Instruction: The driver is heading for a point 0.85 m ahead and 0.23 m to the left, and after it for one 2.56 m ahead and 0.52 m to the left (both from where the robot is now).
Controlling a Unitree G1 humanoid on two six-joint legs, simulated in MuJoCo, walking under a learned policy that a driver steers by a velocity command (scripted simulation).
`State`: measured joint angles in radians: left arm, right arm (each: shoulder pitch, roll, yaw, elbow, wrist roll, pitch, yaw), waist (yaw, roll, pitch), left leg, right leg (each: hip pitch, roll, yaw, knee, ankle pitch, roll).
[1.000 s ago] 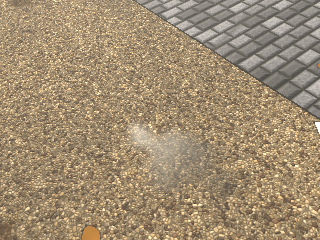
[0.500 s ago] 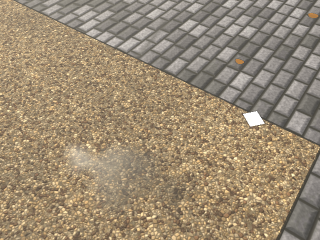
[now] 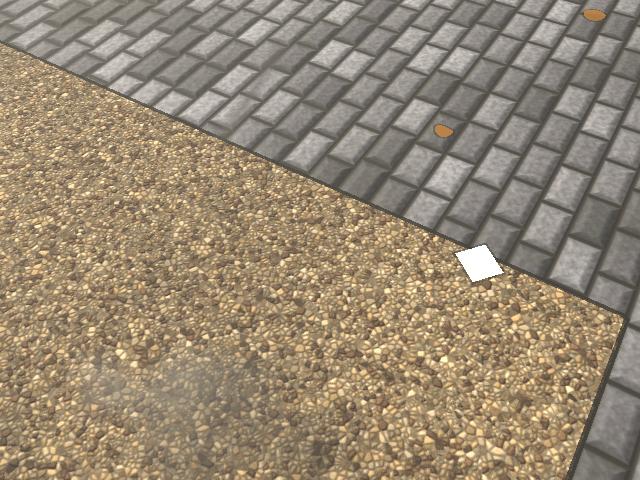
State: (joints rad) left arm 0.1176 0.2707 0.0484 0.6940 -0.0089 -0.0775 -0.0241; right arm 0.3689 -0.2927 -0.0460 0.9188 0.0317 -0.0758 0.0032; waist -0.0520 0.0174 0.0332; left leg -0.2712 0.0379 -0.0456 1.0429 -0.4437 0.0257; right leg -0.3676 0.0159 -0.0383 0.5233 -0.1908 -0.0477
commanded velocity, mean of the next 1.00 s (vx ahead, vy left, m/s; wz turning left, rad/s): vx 0.49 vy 0.00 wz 0.40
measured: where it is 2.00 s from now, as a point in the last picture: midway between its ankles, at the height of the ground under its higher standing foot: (205, 261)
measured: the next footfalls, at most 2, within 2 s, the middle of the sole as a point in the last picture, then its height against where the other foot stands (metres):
left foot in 0.44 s outside the picture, level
right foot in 0.90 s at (304, 361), level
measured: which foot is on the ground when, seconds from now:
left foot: up 0.00-0.42, down 0.44-0.92, up 0.94-1.00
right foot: down 0.00-0.44, up 0.46-0.88, down 0.90-1.00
